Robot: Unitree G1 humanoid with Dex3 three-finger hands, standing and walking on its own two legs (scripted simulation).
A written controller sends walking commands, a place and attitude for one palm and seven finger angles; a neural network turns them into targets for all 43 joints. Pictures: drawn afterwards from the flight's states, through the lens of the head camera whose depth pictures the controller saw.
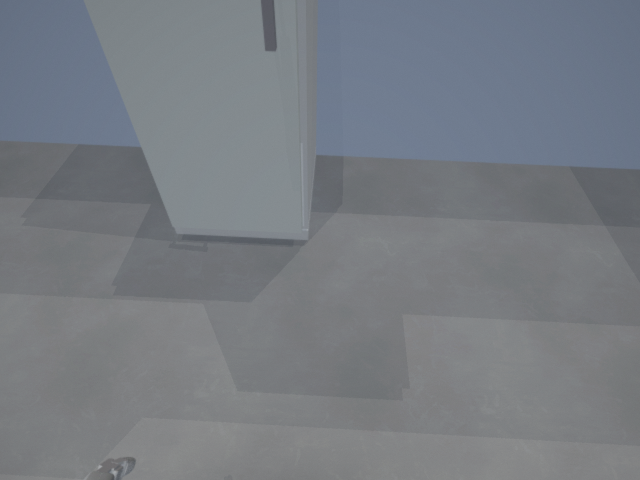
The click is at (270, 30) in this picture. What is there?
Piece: fridge door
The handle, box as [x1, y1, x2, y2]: [261, 0, 276, 50]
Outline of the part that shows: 261,0 265,50 275,50 276,41 273,0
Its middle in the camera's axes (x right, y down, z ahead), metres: -0.12 -0.60 +0.85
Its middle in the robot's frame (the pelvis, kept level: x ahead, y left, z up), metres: +1.06 +0.19 +0.24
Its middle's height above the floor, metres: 1.01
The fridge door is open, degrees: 0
